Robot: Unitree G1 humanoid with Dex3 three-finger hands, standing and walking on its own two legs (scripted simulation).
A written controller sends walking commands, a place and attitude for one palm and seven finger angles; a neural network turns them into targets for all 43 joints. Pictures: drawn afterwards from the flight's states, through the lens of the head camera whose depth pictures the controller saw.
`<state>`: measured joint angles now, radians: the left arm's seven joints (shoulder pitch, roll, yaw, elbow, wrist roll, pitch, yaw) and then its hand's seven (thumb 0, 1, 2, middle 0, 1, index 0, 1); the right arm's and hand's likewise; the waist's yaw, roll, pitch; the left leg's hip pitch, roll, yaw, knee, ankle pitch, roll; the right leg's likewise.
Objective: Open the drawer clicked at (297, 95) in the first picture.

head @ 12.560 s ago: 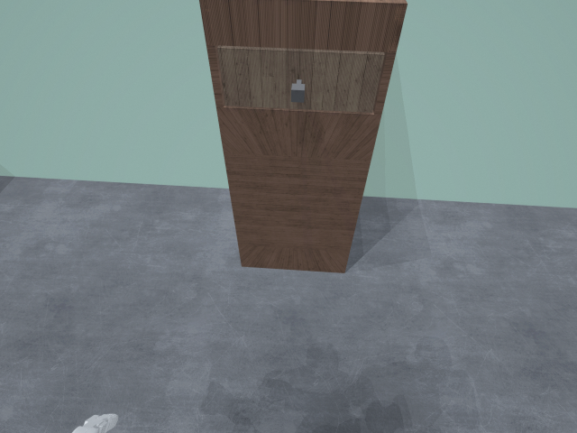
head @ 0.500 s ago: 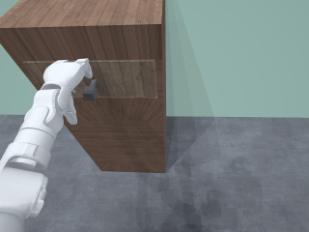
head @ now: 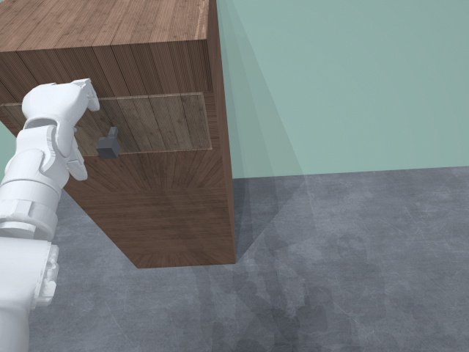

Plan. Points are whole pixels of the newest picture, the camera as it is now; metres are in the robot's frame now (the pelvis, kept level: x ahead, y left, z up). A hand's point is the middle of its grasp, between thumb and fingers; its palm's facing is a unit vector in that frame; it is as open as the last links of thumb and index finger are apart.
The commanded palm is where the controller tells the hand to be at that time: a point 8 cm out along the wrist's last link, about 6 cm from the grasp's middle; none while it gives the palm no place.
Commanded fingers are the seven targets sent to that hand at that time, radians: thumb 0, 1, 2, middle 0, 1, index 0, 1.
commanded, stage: move the hooked fingers above the handle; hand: left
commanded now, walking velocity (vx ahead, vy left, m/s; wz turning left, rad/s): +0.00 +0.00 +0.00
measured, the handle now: (110, 141) +0.51 +0.25 +0.06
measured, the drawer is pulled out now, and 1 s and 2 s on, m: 0.00 0.00 0.00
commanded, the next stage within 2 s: none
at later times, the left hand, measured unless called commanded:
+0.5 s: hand (118, 127) +0.48 +0.20 +0.13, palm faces +0.05 -0.01 -1.00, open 13.4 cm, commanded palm +0.46 +0.28 +0.19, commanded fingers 0.00 -0.50 0.30 -0.30 -1.20 -0.30 -1.20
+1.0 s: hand (72, 147) +0.46 +0.29 +0.10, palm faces -0.15 +0.03 -0.99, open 13.8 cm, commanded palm +0.47 +0.27 +0.18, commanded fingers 0.00 -0.50 0.30 -0.30 -1.20 -0.30 -1.20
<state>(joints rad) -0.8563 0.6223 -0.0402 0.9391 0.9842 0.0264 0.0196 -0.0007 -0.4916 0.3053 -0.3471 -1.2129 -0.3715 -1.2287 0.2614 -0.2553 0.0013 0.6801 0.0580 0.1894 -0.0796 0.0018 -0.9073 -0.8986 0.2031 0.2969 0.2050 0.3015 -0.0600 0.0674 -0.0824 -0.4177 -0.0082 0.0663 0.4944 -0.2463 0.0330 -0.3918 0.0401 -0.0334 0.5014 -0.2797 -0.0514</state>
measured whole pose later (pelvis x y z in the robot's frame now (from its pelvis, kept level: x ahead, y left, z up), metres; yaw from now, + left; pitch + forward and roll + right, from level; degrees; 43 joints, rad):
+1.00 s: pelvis +0.00 +0.01 -0.01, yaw +1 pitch +13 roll -1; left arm -0.88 0.69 -0.10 0.92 0.97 -0.13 -0.05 0.00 -0.49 0.31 -0.32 -1.21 -0.33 -1.20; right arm 0.36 -0.31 -0.05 0.70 0.05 0.13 -0.11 0.00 -0.91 -0.90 0.20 0.30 0.20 0.30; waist -0.06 0.04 -0.06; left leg -0.52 -0.01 0.04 0.57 -0.27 0.04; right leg -0.47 0.03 -0.06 0.54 -0.29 -0.04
